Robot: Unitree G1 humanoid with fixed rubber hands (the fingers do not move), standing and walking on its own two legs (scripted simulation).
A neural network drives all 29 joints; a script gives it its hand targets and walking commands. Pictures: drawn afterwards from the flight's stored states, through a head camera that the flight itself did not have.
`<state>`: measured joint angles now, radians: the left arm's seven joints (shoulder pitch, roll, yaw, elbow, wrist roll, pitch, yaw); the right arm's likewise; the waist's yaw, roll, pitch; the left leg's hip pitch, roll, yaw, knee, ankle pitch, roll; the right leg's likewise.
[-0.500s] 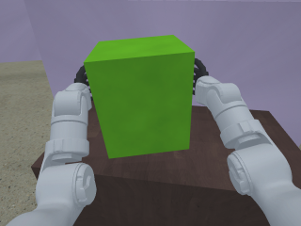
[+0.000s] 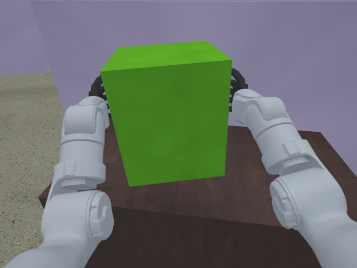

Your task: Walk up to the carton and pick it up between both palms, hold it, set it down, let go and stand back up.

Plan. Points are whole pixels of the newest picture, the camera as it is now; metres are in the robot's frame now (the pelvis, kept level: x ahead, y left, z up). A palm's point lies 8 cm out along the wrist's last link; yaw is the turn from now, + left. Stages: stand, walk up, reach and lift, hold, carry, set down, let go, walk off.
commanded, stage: hold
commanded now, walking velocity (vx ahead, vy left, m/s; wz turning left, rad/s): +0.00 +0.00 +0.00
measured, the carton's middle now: (169, 109) +0.39 +0.01 +0.26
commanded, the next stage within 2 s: none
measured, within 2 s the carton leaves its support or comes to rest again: neither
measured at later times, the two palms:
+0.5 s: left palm (96, 105) +0.37 +0.16 +0.29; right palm (238, 99) +0.37 -0.14 +0.29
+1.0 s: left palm (98, 107) +0.37 +0.16 +0.28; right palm (238, 102) +0.37 -0.14 +0.28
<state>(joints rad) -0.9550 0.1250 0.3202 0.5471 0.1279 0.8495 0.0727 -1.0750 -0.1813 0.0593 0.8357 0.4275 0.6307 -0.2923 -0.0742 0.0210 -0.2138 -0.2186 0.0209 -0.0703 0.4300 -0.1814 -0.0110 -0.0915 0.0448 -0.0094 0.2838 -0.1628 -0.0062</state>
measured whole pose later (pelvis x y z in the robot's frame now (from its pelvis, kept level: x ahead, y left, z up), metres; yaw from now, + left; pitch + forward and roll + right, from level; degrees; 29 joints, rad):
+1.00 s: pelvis +0.01 +0.00 +0.00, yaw +0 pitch -3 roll -2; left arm -0.91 0.10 0.33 0.47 0.16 0.87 0.07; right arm -1.02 -0.18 0.07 0.79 0.44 0.63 -0.29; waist -0.08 0.02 -0.20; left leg -0.17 0.02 -0.08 0.43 -0.20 -0.01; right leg -0.04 0.04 0.00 0.27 -0.17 0.00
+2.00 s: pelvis +0.00 +0.00 +0.00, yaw +0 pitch -3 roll -2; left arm -0.93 0.11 0.33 0.53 0.16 0.86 0.07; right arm -1.05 -0.17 0.06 0.84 0.43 0.63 -0.29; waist -0.07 0.02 -0.21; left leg -0.19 0.01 -0.09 0.43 -0.19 -0.01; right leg -0.06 0.05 0.00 0.28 -0.17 -0.01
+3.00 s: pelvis +0.00 +0.00 +0.00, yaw +0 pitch -3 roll -2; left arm -0.93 0.10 0.33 0.51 0.16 0.86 0.07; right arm -1.05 -0.18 0.06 0.82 0.43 0.64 -0.29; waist -0.07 0.02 -0.21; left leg -0.19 0.01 -0.09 0.43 -0.19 -0.01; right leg -0.06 0.05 0.01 0.28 -0.17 -0.01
